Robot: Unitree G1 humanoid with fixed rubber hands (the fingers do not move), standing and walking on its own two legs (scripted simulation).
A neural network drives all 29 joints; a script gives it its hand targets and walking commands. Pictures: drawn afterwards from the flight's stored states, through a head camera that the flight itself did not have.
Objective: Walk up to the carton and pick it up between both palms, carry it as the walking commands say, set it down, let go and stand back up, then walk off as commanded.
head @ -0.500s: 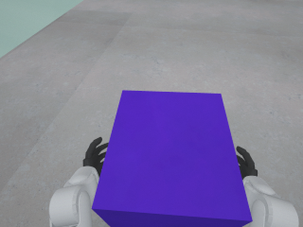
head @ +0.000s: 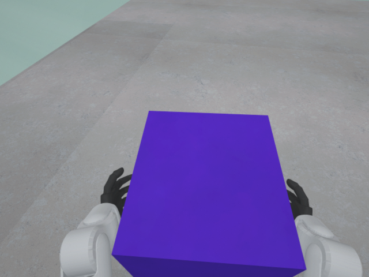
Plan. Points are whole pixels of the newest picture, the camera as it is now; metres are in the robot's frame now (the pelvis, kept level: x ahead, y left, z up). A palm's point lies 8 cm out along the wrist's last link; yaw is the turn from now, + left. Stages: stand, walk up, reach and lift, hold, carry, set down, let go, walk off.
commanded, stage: carry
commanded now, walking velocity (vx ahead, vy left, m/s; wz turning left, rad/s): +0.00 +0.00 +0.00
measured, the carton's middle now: (203, 205) +0.28 -0.01 +0.02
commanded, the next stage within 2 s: none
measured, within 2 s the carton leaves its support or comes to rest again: neither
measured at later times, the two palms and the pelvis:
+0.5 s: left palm (99, 227) +0.20 +0.18 +0.07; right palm (284, 226) +0.22 -0.16 +0.06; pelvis -0.02 +0.00 -0.01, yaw +5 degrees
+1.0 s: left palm out of the picture +0.01 +0.24 +0.06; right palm out of the picture +0.13 -0.08 +0.05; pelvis -0.15 +0.00 -0.03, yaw +23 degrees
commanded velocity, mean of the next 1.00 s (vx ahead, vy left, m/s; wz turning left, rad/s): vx -0.30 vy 0.00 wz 0.74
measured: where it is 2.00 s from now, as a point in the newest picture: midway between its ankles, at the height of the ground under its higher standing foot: outside the picture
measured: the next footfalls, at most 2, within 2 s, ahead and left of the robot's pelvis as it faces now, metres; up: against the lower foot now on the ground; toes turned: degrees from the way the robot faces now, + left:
left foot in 1.00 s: -0.22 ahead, +0.14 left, +0.00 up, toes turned +27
right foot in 1.36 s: -0.19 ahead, -0.19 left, +0.00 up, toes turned +34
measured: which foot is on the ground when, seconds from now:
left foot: down 0.00-0.72, up 0.74-0.98, down 1.00-1.00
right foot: down 0.00-1.00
